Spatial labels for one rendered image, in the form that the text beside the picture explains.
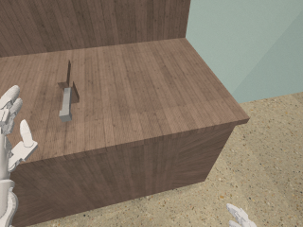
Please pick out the counter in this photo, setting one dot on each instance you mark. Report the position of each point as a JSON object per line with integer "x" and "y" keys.
{"x": 148, "y": 114}

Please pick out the robot left forearm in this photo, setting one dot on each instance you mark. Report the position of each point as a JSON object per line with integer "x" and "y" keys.
{"x": 8, "y": 203}

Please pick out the robot left hand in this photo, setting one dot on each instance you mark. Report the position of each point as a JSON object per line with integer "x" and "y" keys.
{"x": 10, "y": 106}

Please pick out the robot right hand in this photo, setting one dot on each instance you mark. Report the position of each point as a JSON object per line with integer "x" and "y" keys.
{"x": 240, "y": 216}

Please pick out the tap lever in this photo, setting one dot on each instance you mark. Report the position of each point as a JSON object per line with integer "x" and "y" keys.
{"x": 65, "y": 113}

